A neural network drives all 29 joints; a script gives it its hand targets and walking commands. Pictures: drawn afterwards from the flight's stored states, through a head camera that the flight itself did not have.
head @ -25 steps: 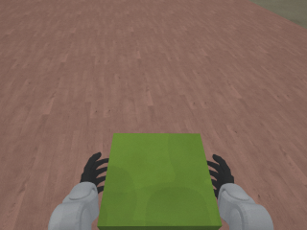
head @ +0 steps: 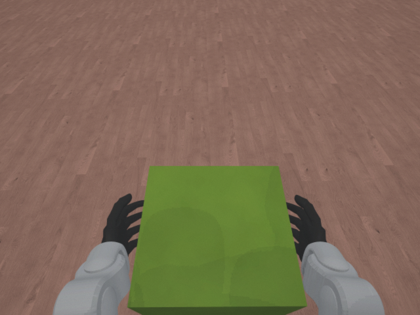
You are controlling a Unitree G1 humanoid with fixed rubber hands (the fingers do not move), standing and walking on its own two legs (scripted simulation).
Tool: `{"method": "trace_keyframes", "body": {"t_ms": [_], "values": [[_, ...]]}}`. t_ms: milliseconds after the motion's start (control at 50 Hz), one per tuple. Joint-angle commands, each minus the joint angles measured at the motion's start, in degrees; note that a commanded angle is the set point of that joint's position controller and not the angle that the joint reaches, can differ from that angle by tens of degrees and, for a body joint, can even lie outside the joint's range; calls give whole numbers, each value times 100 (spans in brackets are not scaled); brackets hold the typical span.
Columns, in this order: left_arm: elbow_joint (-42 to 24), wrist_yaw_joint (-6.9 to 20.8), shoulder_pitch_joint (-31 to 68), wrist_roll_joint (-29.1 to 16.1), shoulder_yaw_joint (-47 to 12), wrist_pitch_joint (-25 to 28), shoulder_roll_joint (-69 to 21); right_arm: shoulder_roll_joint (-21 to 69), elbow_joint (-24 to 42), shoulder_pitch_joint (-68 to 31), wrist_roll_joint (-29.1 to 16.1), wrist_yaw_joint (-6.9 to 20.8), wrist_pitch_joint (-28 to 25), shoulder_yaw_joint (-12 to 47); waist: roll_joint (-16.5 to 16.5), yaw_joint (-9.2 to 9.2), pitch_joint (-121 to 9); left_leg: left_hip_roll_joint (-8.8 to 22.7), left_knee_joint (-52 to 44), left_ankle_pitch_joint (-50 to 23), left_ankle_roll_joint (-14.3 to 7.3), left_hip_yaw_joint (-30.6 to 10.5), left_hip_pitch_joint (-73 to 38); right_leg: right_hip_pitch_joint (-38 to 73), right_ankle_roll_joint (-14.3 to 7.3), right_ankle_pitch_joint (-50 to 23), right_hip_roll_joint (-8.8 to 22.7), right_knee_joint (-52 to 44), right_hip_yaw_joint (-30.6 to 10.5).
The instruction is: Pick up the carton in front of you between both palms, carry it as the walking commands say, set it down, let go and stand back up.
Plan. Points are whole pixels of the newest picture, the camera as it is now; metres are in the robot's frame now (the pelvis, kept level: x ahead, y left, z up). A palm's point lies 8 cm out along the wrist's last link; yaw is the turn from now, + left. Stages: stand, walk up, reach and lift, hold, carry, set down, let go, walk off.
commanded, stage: carry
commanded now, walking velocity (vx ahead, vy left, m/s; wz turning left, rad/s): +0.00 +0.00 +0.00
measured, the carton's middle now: (213, 251) +0.26 +0.01 +0.03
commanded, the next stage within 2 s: none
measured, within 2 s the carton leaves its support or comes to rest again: neither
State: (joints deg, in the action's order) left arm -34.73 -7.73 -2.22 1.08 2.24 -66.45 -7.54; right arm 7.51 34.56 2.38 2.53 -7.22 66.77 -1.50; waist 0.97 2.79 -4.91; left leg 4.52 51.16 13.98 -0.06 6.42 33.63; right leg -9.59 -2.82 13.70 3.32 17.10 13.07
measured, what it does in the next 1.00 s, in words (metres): walks ahead: left foot, then right foot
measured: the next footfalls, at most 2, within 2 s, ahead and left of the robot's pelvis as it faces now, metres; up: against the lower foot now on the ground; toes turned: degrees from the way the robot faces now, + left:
left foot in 0.16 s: +0.27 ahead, +0.11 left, +0.00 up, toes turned -20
right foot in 0.34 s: +0.14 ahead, -0.10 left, +0.00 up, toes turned -12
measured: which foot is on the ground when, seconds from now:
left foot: up 0.00-0.14, down 0.16-1.00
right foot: down 0.00-0.16, up 0.18-0.32, down 0.34-1.00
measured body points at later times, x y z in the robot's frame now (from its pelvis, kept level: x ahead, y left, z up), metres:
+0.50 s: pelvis +0.21 +0.02 -0.02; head +0.20 +0.02 +0.43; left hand +0.47 +0.15 +0.07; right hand +0.44 -0.15 +0.07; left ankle +0.24 +0.10 -0.75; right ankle +0.11 -0.08 -0.75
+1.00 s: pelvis +0.22 +0.01 -0.02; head +0.20 +0.01 +0.43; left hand +0.48 +0.14 +0.07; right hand +0.45 -0.16 +0.07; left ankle +0.24 +0.10 -0.75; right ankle +0.11 -0.08 -0.75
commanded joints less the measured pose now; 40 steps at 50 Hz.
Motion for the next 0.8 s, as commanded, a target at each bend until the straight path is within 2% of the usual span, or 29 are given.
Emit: {"method": "trace_keyframes", "body": {"t_ms": [0, 20, 40, 60, 80, 100, 140, 160, 180, 220, 240, 280, 320, 340, 360, 380, 400, 420, 440, 480, 520, 540, 560, 600, 620, 680, 700, 720, 780], "values": [[-380, 702, 1604, -1464, -3589, -106, -3896, 4070, 186, -1589, -1142, 329, 79, 3393, 1041, -155, -704, -442, -1647, -1119, 172, 817, -414, 1273, 173, -5223, 830, 92, -13], [-49, 648, 1442, -1290, -3400, -151, -3700, 3922, 317, -1768, -1244, 328, 113, 3522, 1355, -144, -553, -417, -1916, -1294, 125, 917, -519, 1310, 196, -5373, 848, 279, 46], [-249, 620, 1469, -1387, -3382, -136, -3809, 3775, 373, -1639, -1264, 368, 157, 3555, 1149, -43, -575, -507, -2242, -1578, 130, 953, -818, 1229, 154, -5198, 807, 388, 3], [-322, 616, 1592, -1317, -3371, -138, -3840, 3858, 679, -1966, -1397, 395, 170, 3708, 1361, -176, -919, -450, -2543, -1943, -18, 897, -1646, 1007, 187, -4812, 814, 573, 93], [-461, 583, 1901, -1347, -3409, -171, -3879, 3951, 367, -1849, -1513, 448, 210, 3530, 923, -220, -705, -366, -2923, -2400, -25, 776, -2161, 557, 214, -4383, 713, 997, 101], [-195, 606, 1753, -1260, -3412, -227, -3827, 3988, 334, -1965, -1392, 475, 203, 3508, 424, -307, -974, 23, -3212, -3244, -138, 397, -2888, 174, 398, -3125, 534, 1616, 36], [-18, 624, 1672, -1193, -3500, -278, -3947, 3783, 218, -1896, -1410, 500, 173, 3381, -1576, -396, -1609, 1753, -2638, -7982, -836, -1371, -4632, -1241, 699, 1362, -139, 3275, -359], [-47, 637, 1772, -1291, -3630, -248, -4011, 3859, -47, -1663, -1321, 538, 174, 3262, -1180, -295, -1902, 1757, -2730, -7094, -1103, -1412, -4468, -1140, 602, 2010, -14, 3209, -935], [-161, 671, 1789, -1324, -3764, -179, -4211, 4190, -14, -1661, -1358, 574, 88, 3384, -1019, -283, -2048, 1707, -2859, -5883, -1138, -1490, -4725, -1502, 488, 2025, -145, 2948, -972], [-132, 786, 2004, -1474, -3874, -51, -4708, 4713, -160, -1881, -1494, 729, 1, 3402, -898, -246, -1844, 1272, -3167, -4290, -777, -856, -3790, -730, 234, 1938, 168, 1850, -1022], [113, 793, 1808, -1306, -3915, 7, -4836, 4956, -169, -1736, -1584, 799, -72, 3613, -1076, -294, -1889, 1077, -3175, -3608, -671, -632, -3737, -590, 285, 1831, 59, 1249, -879], [-327, 856, 1996, -1394, -3842, 147, -5036, 5140, 220, -2165, -1721, 908, -190, 3773, -642, -249, -1849, 890, -2933, -3050, -588, -461, -3381, -7, 416, 203, 41, 62, -694], [-142, 844, 2034, -1439, -4011, 183, -5177, 4890, 405, -2164, -1668, 867, -230, 3756, -196, -252, -1802, 702, -2706, -1957, -249, -169, -2587, 463, 329, -767, 613, 391, -1119], [-306, 812, 2075, -1345, -3834, 223, -4893, 4849, 176, -2072, -1605, 859, -172, 3732, 295, -269, -1570, 687, -2558, -2632, -229, -82, -2696, 150, 360, -1576, 613, 667, -895], [-207, 772, 2043, -1311, -3919, 167, -4893, 4685, 37, -1833, -1423, 831, -148, 3674, -59, -270, -1581, 602, -2472, -2700, -238, 56, -2815, 33, 335, -2057, 762, 831, -1018], [610, 734, 1689, -1127, -3579, 33, -4570, 4416, 48, -2070, -1469, 779, -105, 3651, 83, -305, -1332, 639, -2426, -3189, -257, -51, -2564, 95, 390, -2184, 652, 894, -828], [228, 713, 1869, -1160, -3633, 2, -4554, 4108, 154, -1908, -1432, 744, -53, 3527, -372, -285, -1296, 651, -2343, -3246, -159, -153, -2701, 28, 417, -1548, 587, 883, -809], [202, 689, 1773, -1231, -3604, -35, -4356, 4160, 143, -1980, -1420, 728, -24, 3488, -41, -246, -1508, 661, -2130, -3277, -207, -105, -2909, 4, 410, -1786, 625, 955, -835], [16, 668, 1854, -1231, -3690, -30, -4359, 4059, 450, -2113, -1451, 717, -17, 3549, -28, -236, -1446, 683, -2023, -3386, -233, -56, -2824, -55, 409, -2012, 677, 999, -843], [104, 656, 2137, -1183, -3540, -131, -4199, 4128, -183, -1970, -1439, 653, 123, 3431, -98, -259, -1325, 625, -2089, -3443, -235, -146, -2676, 86, 424, -1687, 522, 910, -744], [-18, 612, 2041, -1238, -3474, -176, -4197, 4008, -107, -2050, -1533, 617, 180, 3390, -252, -232, -1423, 488, -1744, -3753, -225, 94, -2742, 78, 396, -3061, 600, 1089, -831], [259, 588, 2087, -1262, -3457, -223, -4261, 4093, -125, -2173, -1503, 612, 191, 3356, 405, -246, -1150, 464, -1802, -3473, -204, 95, -2499, -22, 420, -3487, 661, 1066, -740], [136, 602, 2030, -1214, -3448, -222, -4326, 3984, 66, -2274, -1394, 583, 203, 3331, 62, -262, -1008, 435, -1856, -3051, -110, 96, -2292, 98, 376, -3743, 791, 1069, -860], [168, 603, 2025, -1211, -3374, -236, -4129, 4014, -80, -2231, -1363, 522, 220, 3351, 381, -251, -1220, 478, -1732, -3038, -189, 21, -2340, 302, 430, -3731, 716, 1054, -814], [283, 598, 2151, -1188, -3462, -265, -4174, 4081, -201, -2297, -1334, 513, 230, 3322, 39, -247, -1032, 449, -1889, -2902, -164, 77, -2333, 84, 365, -3568, 761, 1075, -856], [158, 632, 2305, -1319, -3561, -229, -4352, 4258, -54, -2391, -1454, 558, 215, 3328, 143, -282, -984, 499, -2056, -2898, -233, -34, -2469, -30, 359, -2432, 658, 962, -723], [350, 617, 2246, -1341, -3459, -249, -4455, 4236, -67, -2464, -1423, 561, 212, 3316, -114, -255, -900, 561, -1985, -2997, -227, -28, -2488, -127, 302, -2179, 654, 854, -791], [-38, 638, 2312, -1341, -3549, -234, -4291, 4330, -203, -2260, -1399, 571, 229, 3302, 105, -239, -935, 573, -1987, -2814, -241, -102, -2393, 14, 374, -2171, 610, 770, -732], [-201, 623, 2314, -1325, -3705, -199, -4382, 4394, -192, -2130, -1462, 637, 206, 3333, -361, -287, -1409, 569, -2005, -2978, -261, -90, -2631, 119, 283, -1999, 670, 1032, -817]]}}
